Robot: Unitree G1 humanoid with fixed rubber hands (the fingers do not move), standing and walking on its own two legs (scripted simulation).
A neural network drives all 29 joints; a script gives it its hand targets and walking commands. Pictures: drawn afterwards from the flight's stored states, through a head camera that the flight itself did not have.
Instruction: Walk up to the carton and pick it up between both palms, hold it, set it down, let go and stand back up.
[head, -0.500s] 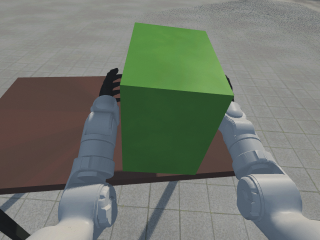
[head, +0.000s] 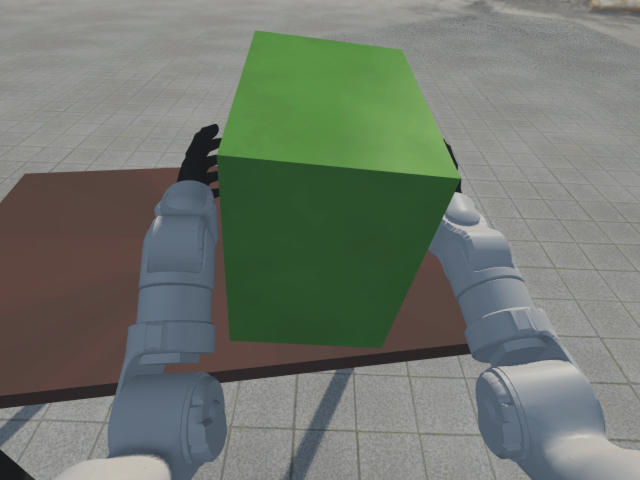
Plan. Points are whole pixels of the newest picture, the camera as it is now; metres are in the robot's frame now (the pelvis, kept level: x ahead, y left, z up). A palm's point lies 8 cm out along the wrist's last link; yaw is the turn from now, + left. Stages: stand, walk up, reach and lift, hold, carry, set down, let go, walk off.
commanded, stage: reach and lift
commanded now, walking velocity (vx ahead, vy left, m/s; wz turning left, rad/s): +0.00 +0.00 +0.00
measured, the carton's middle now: (318, 190) +0.43 +0.00 +0.19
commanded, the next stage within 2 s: hold in 0.76 s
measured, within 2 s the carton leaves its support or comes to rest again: neither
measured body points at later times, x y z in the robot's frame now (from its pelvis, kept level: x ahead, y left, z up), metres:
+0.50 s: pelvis +0.00 +0.00 +0.00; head -0.06 +0.02 +0.45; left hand +0.39 +0.15 +0.24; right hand +0.39 -0.15 +0.23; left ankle +0.04 +0.13 -0.75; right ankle +0.00 -0.12 -0.75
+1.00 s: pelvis +0.00 +0.00 +0.00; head -0.07 +0.02 +0.44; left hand +0.39 +0.15 +0.26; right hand +0.39 -0.15 +0.26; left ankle +0.04 +0.13 -0.75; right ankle +0.00 -0.12 -0.75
